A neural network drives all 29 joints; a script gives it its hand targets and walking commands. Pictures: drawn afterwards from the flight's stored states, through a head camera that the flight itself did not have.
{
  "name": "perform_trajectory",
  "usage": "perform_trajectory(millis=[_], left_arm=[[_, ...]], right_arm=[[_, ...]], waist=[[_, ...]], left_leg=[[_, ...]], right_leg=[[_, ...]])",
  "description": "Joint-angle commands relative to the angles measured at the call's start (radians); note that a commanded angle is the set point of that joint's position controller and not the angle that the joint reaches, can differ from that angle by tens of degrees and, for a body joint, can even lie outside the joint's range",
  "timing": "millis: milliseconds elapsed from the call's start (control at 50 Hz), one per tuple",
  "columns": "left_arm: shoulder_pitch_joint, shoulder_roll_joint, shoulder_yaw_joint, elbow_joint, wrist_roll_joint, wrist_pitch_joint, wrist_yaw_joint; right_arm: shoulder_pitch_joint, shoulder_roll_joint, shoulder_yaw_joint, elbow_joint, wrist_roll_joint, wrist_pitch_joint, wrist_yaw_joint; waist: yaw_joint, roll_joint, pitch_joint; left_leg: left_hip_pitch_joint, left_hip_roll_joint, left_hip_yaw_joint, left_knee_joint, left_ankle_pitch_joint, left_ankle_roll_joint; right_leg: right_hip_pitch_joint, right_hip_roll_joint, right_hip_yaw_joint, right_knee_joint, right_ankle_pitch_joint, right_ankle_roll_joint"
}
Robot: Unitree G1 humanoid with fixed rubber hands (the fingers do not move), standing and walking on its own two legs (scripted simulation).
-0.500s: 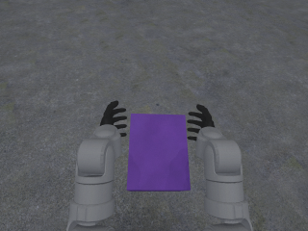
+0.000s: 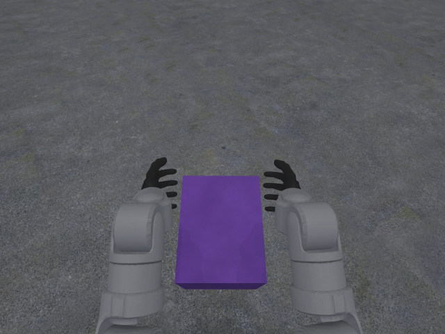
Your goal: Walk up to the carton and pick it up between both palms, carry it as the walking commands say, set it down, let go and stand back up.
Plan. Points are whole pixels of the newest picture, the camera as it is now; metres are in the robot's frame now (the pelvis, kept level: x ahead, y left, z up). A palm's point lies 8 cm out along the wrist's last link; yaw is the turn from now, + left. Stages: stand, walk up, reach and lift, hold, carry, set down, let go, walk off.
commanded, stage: carry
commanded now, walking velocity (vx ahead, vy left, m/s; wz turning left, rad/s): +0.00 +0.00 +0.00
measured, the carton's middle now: (220, 234) +0.30 +0.00 +0.00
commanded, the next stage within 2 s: none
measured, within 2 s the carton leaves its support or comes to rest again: neither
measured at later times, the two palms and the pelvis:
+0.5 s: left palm (152, 222) +0.25 +0.11 +0.12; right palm (297, 226) +0.25 -0.12 +0.11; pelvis -0.05 +0.00 -0.01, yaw +1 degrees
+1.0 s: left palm (148, 207) +0.29 +0.13 +0.11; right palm (285, 207) +0.29 -0.10 +0.10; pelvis -0.01 +0.00 +0.00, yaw +1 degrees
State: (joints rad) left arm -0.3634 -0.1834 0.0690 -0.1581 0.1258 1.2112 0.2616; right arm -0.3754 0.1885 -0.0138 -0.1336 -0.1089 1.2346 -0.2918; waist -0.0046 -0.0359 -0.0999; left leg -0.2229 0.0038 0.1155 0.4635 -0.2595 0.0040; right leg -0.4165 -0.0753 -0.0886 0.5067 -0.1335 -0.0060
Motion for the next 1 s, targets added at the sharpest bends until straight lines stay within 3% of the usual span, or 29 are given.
perform_trajectory(millis=[0,60,160,280,340,440,620,980], left_arm=[[-0.325,-1.040,-0.468,-0.090,-0.329,0.004,-0.211],[-0.349,-1.053,-0.482,-0.078,-0.347,0.010,-0.217],[-0.336,-1.046,-0.455,-0.051,-0.330,0.012,-0.213],[-0.302,-1.037,-0.412,-0.008,-0.302,0.011,-0.210],[-0.289,-1.044,-0.400,0.005,-0.296,0.007,-0.212],[-0.275,-1.056,-0.398,-0.005,-0.286,-0.008,-0.214],[-0.259,-1.040,-0.413,-0.043,-0.281,-0.021,-0.214],[-0.250,-1.028,-0.444,-0.052,-0.294,-0.044,-0.221]], right_arm=[[-0.300,1.048,0.375,-0.081,0.287,-0.039,0.214],[-0.292,1.042,0.346,-0.063,0.265,-0.041,0.211],[-0.309,1.032,0.342,-0.054,0.268,-0.037,0.213],[-0.335,1.038,0.364,-0.064,0.275,-0.031,0.214],[-0.348,1.046,0.378,-0.074,0.281,-0.034,0.215],[-0.350,1.058,0.397,-0.093,0.288,-0.042,0.219],[-0.317,1.050,0.412,-0.103,0.287,-0.052,0.224],[-0.270,1.035,0.414,-0.098,0.283,-0.078,0.232]], waist=[[-0.002,0.149,-0.154],[0.006,0.133,-0.147],[0.015,0.125,-0.145],[0.013,0.012,-0.158],[0.009,-0.021,-0.190],[0.008,-0.009,-0.216],[0.006,-0.003,-0.240],[0.010,0.023,-0.273]], left_leg=[[-0.059,0.238,-0.206,-0.185,-0.146,0.043],[-0.154,0.191,-0.152,-0.193,-0.296,0.034],[-0.222,0.173,-0.145,-0.178,-0.401,0.033],[-0.169,0.096,-0.082,-0.045,-0.282,0.020],[-0.128,0.086,-0.086,-0.026,-0.238,0.027],[-0.140,0.097,-0.106,-0.049,-0.233,0.030],[-0.113,0.098,-0.106,-0.029,-0.157,0.025],[-0.041,0.124,-0.101,-0.012,0.047,0.025]], right_leg=[[0.078,-0.024,0.061,-0.004,-0.097,0.033],[0.133,-0.011,0.047,0.002,-0.081,0.027],[0.150,0.008,0.043,0.002,-0.129,0.023],[0.074,-0.051,0.148,-0.145,-0.278,0.000],[0.061,-0.056,0.159,-0.170,-0.306,-0.002],[0.097,-0.045,0.141,-0.143,-0.254,-0.004],[0.100,-0.071,0.169,-0.148,-0.208,-0.017],[0.171,-0.068,0.132,-0.034,0.151,-0.024]])
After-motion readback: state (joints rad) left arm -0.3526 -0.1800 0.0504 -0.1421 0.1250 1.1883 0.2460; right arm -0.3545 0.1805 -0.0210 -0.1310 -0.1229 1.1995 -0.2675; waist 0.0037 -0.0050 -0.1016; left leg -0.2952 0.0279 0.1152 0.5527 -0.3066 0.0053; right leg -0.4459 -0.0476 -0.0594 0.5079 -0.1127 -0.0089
